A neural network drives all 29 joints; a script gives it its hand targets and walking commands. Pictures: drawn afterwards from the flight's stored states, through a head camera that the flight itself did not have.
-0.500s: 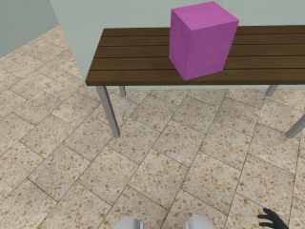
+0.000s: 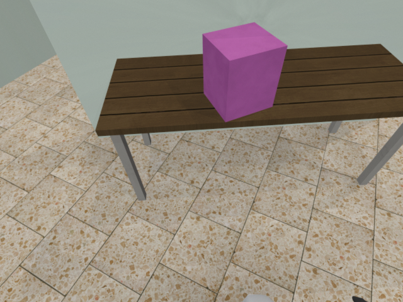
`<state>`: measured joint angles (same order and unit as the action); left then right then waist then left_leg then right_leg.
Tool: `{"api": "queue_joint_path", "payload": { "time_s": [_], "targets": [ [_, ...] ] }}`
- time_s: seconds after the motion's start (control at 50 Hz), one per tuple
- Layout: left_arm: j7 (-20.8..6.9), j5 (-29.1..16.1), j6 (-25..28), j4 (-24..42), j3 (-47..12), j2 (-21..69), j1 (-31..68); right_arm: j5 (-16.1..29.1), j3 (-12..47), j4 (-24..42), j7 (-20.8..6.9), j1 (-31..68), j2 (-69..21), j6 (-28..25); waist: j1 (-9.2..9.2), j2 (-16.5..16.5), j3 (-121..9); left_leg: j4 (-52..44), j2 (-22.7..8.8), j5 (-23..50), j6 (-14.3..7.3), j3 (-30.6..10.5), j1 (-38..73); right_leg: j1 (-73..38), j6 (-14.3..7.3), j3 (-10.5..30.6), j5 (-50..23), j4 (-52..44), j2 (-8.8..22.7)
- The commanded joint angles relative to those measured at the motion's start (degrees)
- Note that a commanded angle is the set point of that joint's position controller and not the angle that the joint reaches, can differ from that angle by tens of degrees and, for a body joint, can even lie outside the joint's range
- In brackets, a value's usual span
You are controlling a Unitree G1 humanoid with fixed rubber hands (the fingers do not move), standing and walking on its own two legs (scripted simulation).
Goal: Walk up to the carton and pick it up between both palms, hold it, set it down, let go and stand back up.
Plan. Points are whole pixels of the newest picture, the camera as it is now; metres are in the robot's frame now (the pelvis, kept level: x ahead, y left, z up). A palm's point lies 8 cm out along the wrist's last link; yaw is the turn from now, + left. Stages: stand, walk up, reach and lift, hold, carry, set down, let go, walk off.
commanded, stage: walk up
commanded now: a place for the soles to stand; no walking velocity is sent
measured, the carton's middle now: (239, 72) +0.87 -0.14 -0.04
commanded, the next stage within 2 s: none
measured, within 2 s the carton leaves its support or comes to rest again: neither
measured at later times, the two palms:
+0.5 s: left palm (107, 281) +0.20 +0.23 -0.11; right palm (392, 252) +0.23 -0.41 -0.10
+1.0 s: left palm (136, 173) +0.47 +0.20 -0.10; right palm (389, 209) +0.33 -0.46 -0.11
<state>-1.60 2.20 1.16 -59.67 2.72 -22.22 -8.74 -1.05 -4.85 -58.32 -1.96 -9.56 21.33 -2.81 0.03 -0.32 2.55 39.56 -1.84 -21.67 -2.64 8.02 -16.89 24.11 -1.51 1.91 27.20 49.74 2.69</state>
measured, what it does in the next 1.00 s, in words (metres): walks ahead: right foot, then left foot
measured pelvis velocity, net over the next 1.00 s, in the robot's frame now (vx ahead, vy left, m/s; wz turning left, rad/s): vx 0.34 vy -0.12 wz -0.03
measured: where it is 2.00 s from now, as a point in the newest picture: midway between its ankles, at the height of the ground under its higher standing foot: (235, 241)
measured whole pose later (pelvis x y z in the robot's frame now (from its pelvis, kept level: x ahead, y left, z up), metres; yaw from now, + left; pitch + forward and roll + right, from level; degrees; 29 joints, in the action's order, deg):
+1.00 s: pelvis +0.34 -0.12 -0.01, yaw -2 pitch -3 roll +0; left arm -4.0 0.9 3.2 -51.4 5.2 -24.7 -9.3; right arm -0.4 -4.4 -51.2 -0.8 -20.9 26.2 -5.1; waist 2.8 0.8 5.3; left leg 47.8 -7.2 -29.8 0.3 8.3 -12.5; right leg 27.3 -1.0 -4.4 12.0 42.7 5.0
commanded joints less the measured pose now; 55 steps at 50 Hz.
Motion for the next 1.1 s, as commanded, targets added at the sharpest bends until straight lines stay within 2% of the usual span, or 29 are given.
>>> {"api": "queue_joint_path", "payload": {
  "time_s": [0.0,0.04,0.06,0.12,0.16,0.2,0.22,0.24,0.26,0.3,0.36,0.46,0.52,0.54,0.56,0.58,0.64,0.68,0.7,0.72,0.78,0.8,0.86,0.92,0.94,0.96,0.98,1.0,1.08],
  "targets": [
    [-1.07,0.45,1.61,8.92,4.44,-14.46,10.27,0.17,-5.63,3.1,2.11,-7.39,20.85,-3.26,5.39,0.81,3.06,-27.96,-23.3,-25.37,-11.98,-36.65,18.73,29.22,0.42,5.79,-4.12,8.13,4.72],
    [-2.13,0.54,1.69,7.57,5.31,-14.87,4.09,0.34,-4.63,4.79,1.88,-3.51,19.78,-3.68,1.86,1.24,3.3,-27.26,-21.09,-21.5,-11.25,-27.8,10.87,20.44,1.61,3.07,-5.91,5.19,5.44],
    [-3.11,0.09,1.38,6.89,5.71,-13.9,3.35,0.0,-4.93,4.83,1.52,-1.17,20.54,-3.82,0.45,7.73,3.88,-27.36,-19.14,-20.56,-9.78,-22.22,5.92,15.52,1.5,0.88,-6.5,2.92,5.9],
    [-4.41,-0.3,1.09,8.42,6.67,-13.33,3.58,-1.12,-4.59,6.91,1.26,0.15,19.98,-4.11,-0.59,9.12,4.57,-26.19,-18.25,-15.73,-8.46,-16.45,-1.96,2.09,1.14,-0.4,-6.87,-5.37,4.95],
    [-4.07,-0.59,0.92,6.1,7.17,-13.69,-2.27,-0.85,-4.38,7.1,1.38,3.22,20.14,-3.75,-4.37,9.26,1.29,-19.97,-15.0,-14.94,-6.16,-8.46,-10.4,-13.25,0.55,-6.41,-14.29,-9.69,2.56],
    [-3.52,-0.48,1.36,4.13,7.44,-13.92,-8.63,-0.61,-2.66,7.49,1.3,0.17,15.32,-3.17,-6.0,1.16,0.58,-4.82,-9.37,-5.19,-3.44,-2.42,-13.73,-21.15,0.37,-9.66,-9.97,-14.89,-3.52],
    [-2.57,0.29,2.13,4.16,8.92,-18.31,-14.41,-0.58,-1.21,7.54,1.29,-1.6,12.41,-3.04,-9.81,-12.84,0.56,17.75,-4.72,2.86,-1.61,1.6,-23.93,-29.35,-2.92,3.42,5.24,-21.28,1.56],
    [-2.08,-0.61,2.9,5.64,9.12,-24.28,-15.37,0.85,-0.02,8.92,1.2,-3.6,10.86,-3.17,-8.55,-23.14,-2.22,29.9,2.33,-10.94,0.99,-0.4,-32.53,-27.78,-11.26,39.57,22.1,-41.59,19.71],
    [-1.59,-1.59,2.85,7.74,9.51,-25.33,-9.54,0.65,-1.44,9.49,1.72,0.34,17.04,-2.74,-7.09,-12.56,-0.33,33.62,-1.62,-8.76,1.17,-10.28,-29.46,-22.3,-14.95,42.21,24.39,-42.52,23.35],
    [-0.55,-2.35,3.48,8.66,7.59,-22.61,-8.22,0.2,-1.4,7.58,1.51,-2.1,17.08,-2.89,-4.9,-5.39,1.97,32.95,-4.35,-3.73,0.92,-12.71,-27.18,-17.64,-14.48,30.79,10.06,-36.6,19.66],
    [-0.54,-1.89,3.29,10.75,6.0,-17.8,-2.46,0.67,-1.8,5.78,1.09,-9.45,16.46,-2.91,-0.46,-9.05,2.76,21.29,-6.64,-2.85,1.57,-8.34,-15.43,-5.32,-12.0,11.58,4.14,-32.84,13.11],
    [-1.02,-0.67,3.89,12.19,5.6,-20.12,-3.26,0.91,-2.26,8.67,-0.55,-6.94,14.23,-2.74,-1.21,-12.53,3.29,10.79,-4.65,-0.07,1.21,-4.08,-12.52,-0.71,-13.27,12.9,14.31,-33.21,17.12],
    [-1.14,-1.36,2.86,14.41,3.97,-17.53,-1.69,-1.0,-4.07,7.52,0.34,-8.79,16.31,-3.63,2.87,-0.96,1.06,3.22,-0.2,3.44,-0.35,-0.81,7.01,11.79,-10.0,6.57,12.22,-21.98,13.82],
    [-1.1,-1.44,2.44,14.55,2.85,-14.61,-1.36,-0.97,-4.44,6.76,0.69,-14.01,16.49,-4.01,5.75,4.1,-1.36,-0.63,0.24,1.31,-1.68,-5.23,18.96,19.23,-7.8,3.17,7.82,-11.55,10.18],
    [-0.79,-1.45,2.79,16.91,1.6,-9.98,-0.23,-1.25,-5.96,6.2,1.65,-21.31,22.57,-4.64,10.49,20.97,-3.62,-17.06,-11.14,-19.83,-4.64,-26.53,23.49,26.91,-2.9,-7.37,-0.15,12.86,1.29],
    [-0.34,-2.02,2.36,16.17,2.0,-12.34,-1.68,-0.08,-6.32,8.03,1.88,-20.52,25.29,-4.74,9.7,17.61,-5.21,-29.24,-25.31,-30.07,-10.68,-51.52,21.7,29.65,-1.74,-0.63,2.03,21.57,-0.76],
    [0.27,-2.1,2.54,12.48,3.27,-16.58,-3.07,0.98,-4.36,9.92,2.52,-9.76,20.95,-4.27,3.32,2.3,1.91,-22.77,-21.55,-13.68,-11.82,-37.32,11.76,24.81,0.4,3.97,-4.34,20.53,4.63],
    [0.06,-1.28,2.78,9.69,4.51,-17.5,-7.68,0.46,-4.66,9.95,2.51,-9.58,20.25,-4.3,1.42,4.5,-1.76,-19.16,-18.74,-5.27,-9.81,-27.11,8.75,17.84,0.88,2.31,-2.8,15.15,5.36],
    [-0.36,-1.1,2.47,10.72,4.21,-16.76,-7.04,0.9,-3.96,10.47,2.34,-9.59,20.13,-4.74,1.79,6.78,-0.7,-19.35,-19.86,-0.57,-10.96,-27.61,10.08,18.67,1.34,2.48,-2.87,13.88,6.09],
    [-0.64,-1.0,2.13,9.56,4.48,-15.68,-5.75,0.47,-3.99,10.0,2.14,-9.92,19.5,-4.95,2.25,2.35,-0.61,-19.79,-19.53,-0.85,-11.81,-27.26,9.44,17.34,1.31,2.12,-4.08,12.49,5.83],
    [-1.66,-0.94,1.87,12.07,4.25,-13.45,-2.96,0.05,-4.51,10.95,2.09,-9.01,21.62,-5.18,1.94,8.59,1.67,-20.47,-18.75,1.84,-11.54,-22.23,3.87,14.99,0.12,-0.31,-5.14,7.04,6.74],
    [-1.72,-1.33,1.92,11.84,4.42,-13.59,-1.95,0.35,-4.35,10.42,2.27,-9.89,20.7,-5.28,1.94,5.14,2.05,-20.0,-18.31,2.94,-11.43,-21.36,5.56,14.99,-0.22,0.12,-8.36,4.08,6.89],
    [-2.47,-2.15,2.49,12.73,3.89,-10.79,-1.83,0.48,-3.66,11.69,1.57,-8.8,19.9,-5.11,1.56,10.65,0.45,-15.2,-14.06,18.26,-9.45,-10.41,5.98,8.79,-0.57,-4.81,-12.72,-6.98,4.56],
    [-2.2,-1.44,3.02,10.78,4.79,-11.77,-4.55,0.9,-2.5,11.73,1.79,-8.61,17.84,-4.05,-1.48,3.63,-1.92,-4.7,-12.74,27.66,-6.19,-5.77,-5.06,-12.42,-2.17,-10.4,-15.65,-11.95,-1.34],
    [-1.65,-1.33,3.06,9.78,6.18,-14.71,-9.08,0.78,-1.86,12.89,1.64,-8.53,16.71,-3.67,-4.19,0.12,-5.99,4.47,-10.03,22.25,-4.52,-4.47,-9.41,-21.28,-2.26,-7.93,-11.37,-13.37,-2.06],
    [-0.91,-1.05,3.48,9.17,8.19,-20.39,-15.25,0.89,-1.01,13.3,1.55,-9.74,12.68,-3.79,-7.52,-15.32,-8.2,24.93,-2.94,15.85,-0.94,0.93,-20.87,-30.61,-6.54,12.8,2.82,-23.67,8.95],
    [-0.75,-1.82,3.96,9.55,8.08,-23.19,-17.46,1.71,-0.8,14.17,1.73,-8.91,13.65,-3.44,-7.96,-20.16,-7.94,31.42,1.81,-7.42,0.97,-1.23,-29.93,-34.55,-13.94,36.84,3.6,-34.88,21.86],
    [-0.38,-2.58,3.84,10.42,7.76,-23.79,-15.47,0.86,-1.35,14.22,2.03,-1.91,18.85,-3.29,-8.84,-7.27,-6.48,35.97,-1.78,-8.96,0.35,-8.46,-29.14,-29.5,-16.96,39.45,3.41,-34.82,25.67],
    [0.52,-2.62,3.22,13.02,5.3,-17.84,-4.24,1.35,-1.85,9.89,1.84,-12.25,16.51,-2.91,-0.77,-9.74,-2.2,26.49,-5.26,-3.31,0.52,-8.53,-19.57,-13.04,-11.76,11.92,-3.19,-28.68,15.49]
  ]
}}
